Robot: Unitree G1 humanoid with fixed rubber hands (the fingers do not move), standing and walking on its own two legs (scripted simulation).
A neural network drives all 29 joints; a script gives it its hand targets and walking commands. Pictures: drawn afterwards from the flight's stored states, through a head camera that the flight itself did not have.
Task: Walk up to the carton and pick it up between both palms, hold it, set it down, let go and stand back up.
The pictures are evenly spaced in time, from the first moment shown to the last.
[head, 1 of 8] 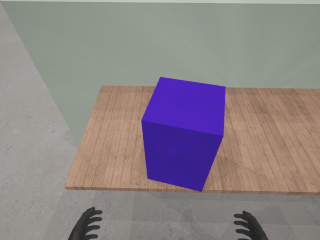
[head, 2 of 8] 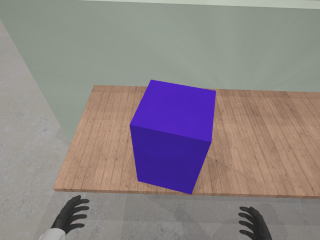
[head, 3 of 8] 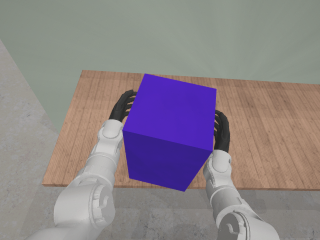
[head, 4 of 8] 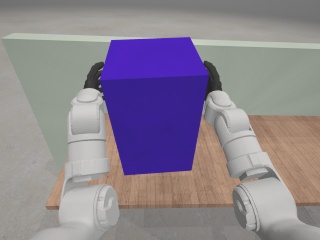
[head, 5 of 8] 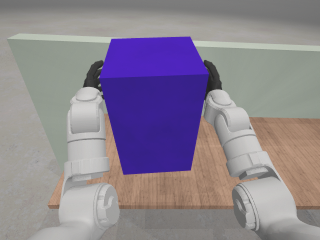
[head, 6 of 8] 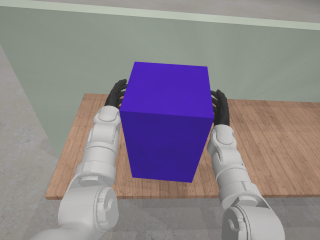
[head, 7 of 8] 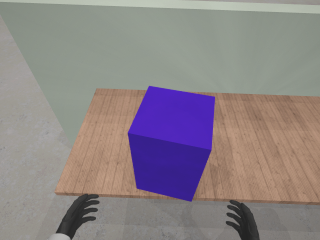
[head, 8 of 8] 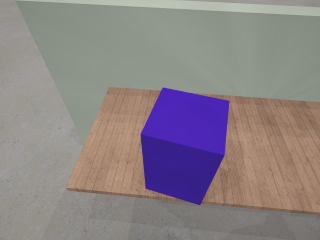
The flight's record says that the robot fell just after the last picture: no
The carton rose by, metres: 0.23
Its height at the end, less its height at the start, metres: +0.00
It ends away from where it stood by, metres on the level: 0.01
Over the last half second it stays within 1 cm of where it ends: yes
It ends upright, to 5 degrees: yes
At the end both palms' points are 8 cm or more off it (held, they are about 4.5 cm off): yes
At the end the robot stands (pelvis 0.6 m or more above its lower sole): yes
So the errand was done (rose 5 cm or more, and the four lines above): yes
